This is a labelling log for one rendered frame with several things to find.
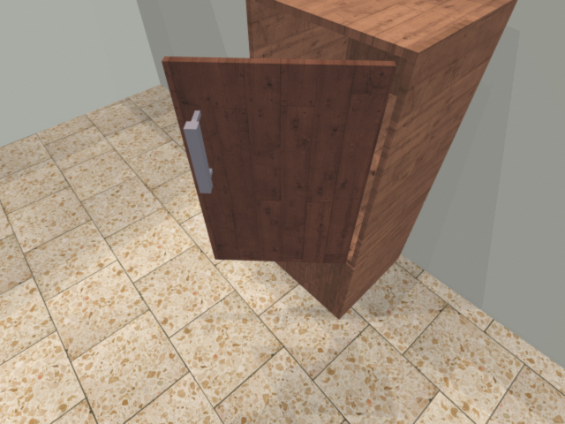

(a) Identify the handle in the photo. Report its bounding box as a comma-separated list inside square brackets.
[184, 110, 213, 193]

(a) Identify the cupboard door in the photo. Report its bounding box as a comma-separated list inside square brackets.
[162, 57, 396, 264]

